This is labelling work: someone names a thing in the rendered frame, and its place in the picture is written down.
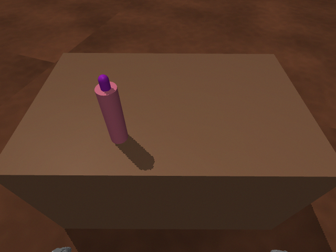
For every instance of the bottle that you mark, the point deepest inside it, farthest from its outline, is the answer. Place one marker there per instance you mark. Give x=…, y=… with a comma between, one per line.
x=110, y=105

